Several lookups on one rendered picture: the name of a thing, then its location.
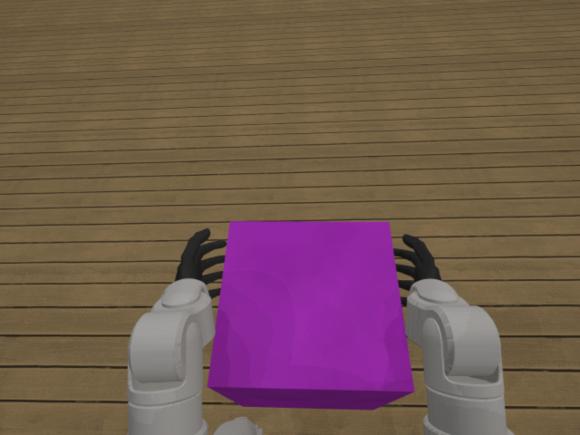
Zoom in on right robot forearm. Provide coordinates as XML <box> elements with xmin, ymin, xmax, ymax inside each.
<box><xmin>405</xmin><ymin>279</ymin><xmax>515</xmax><ymax>435</ymax></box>

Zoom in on left robot forearm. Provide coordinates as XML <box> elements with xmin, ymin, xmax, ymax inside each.
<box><xmin>127</xmin><ymin>278</ymin><xmax>216</xmax><ymax>435</ymax></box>

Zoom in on carton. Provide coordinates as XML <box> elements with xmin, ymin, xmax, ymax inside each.
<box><xmin>208</xmin><ymin>221</ymin><xmax>414</xmax><ymax>411</ymax></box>

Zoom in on right robot hand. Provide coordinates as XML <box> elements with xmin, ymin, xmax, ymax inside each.
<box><xmin>393</xmin><ymin>234</ymin><xmax>442</xmax><ymax>306</ymax></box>

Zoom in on left robot hand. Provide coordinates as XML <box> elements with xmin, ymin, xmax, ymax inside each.
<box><xmin>175</xmin><ymin>228</ymin><xmax>227</xmax><ymax>299</ymax></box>

